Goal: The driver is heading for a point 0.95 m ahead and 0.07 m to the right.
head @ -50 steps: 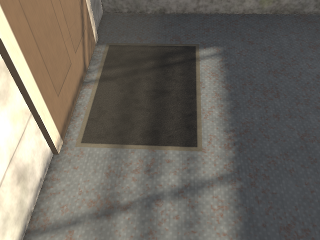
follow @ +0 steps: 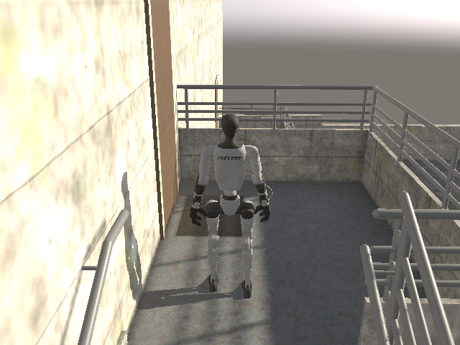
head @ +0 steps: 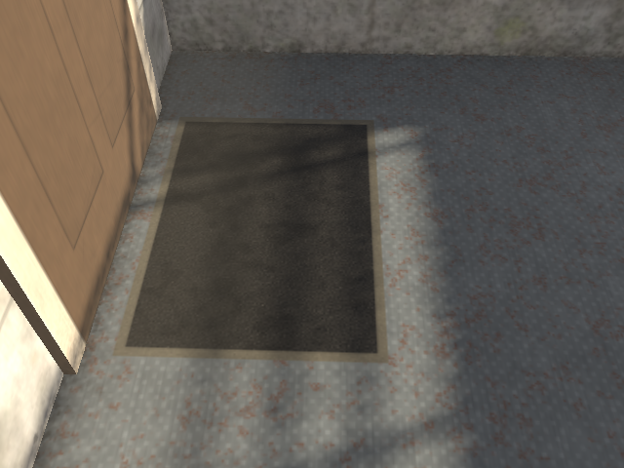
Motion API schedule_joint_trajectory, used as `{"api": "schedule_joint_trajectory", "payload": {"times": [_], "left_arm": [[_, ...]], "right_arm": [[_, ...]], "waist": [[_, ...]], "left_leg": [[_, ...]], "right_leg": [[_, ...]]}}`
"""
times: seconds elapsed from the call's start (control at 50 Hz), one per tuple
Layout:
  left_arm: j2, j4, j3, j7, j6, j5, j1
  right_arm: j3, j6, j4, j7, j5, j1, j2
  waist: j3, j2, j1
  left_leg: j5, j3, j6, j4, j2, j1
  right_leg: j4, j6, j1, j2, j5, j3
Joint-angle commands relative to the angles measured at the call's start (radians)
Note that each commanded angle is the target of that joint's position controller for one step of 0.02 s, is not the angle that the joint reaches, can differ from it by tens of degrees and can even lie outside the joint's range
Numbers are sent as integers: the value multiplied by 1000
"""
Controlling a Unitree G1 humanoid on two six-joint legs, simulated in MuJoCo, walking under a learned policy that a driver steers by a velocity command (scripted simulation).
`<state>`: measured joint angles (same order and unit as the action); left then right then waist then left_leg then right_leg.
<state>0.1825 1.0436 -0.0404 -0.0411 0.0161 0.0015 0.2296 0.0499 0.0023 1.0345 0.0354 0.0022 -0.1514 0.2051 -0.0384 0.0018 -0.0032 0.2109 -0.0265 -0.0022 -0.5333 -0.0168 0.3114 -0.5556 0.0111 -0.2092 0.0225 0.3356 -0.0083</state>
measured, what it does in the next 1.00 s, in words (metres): stands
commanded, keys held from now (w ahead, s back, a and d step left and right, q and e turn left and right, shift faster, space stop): no key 1.00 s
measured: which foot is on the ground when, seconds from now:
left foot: down 0.00-1.00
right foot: down 0.00-1.00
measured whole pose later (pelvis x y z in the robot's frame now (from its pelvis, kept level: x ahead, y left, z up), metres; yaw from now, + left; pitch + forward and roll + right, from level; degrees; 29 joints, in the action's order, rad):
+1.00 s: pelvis +0.01 +0.00 +0.00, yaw +0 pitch -1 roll +0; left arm 0.16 1.08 -0.02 -0.04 0.02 0.00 0.31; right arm 0.03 0.01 1.11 0.04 0.00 -0.18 0.18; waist -0.03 0.00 0.00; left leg 0.23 -0.02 -0.01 -0.53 -0.02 0.29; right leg -0.53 0.01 -0.18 0.02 0.34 -0.02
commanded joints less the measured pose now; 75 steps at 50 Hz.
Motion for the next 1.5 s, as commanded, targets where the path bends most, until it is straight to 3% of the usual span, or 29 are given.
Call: {"api": "schedule_joint_trajectory", "payload": {"times": [0.02, 0.7, 1.5], "left_arm": [[103, -23, -17, -3, 3, 0, 46], [75, 20, 4, -7, 3, 2, 117], [54, 25, 16, -4, 5, -1, 194]], "right_arm": [[14, -5, -29, 5, -2, -1, 92], [0, 2, 41, 10, -4, -24, 79], [-12, 2, 57, 13, -7, -93, 63]], "waist": [[49, -2, -1], [0, -2, 6], [-13, 1, 6]], "left_leg": [[-182, 25, 47, 45, -28, -125], [-78, 27, 36, 75, -25, -109], [-122, 21, 28, 65, -21, -114]], "right_leg": [[107, -36, -80, 27, -177, 18], [144, -26, -90, 8, -82, -1], [151, -25, -85, 4, -119, -4]]}}
Next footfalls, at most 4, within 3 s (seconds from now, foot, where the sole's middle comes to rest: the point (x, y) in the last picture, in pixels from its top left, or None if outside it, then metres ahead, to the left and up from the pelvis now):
2.42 right None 0.48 -0.12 -0.77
2.98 left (280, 341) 0.80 0.11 -0.77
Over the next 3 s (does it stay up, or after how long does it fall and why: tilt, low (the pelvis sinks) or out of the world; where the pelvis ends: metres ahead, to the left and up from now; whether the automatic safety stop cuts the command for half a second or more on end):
stays up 0.63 0.01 -0.01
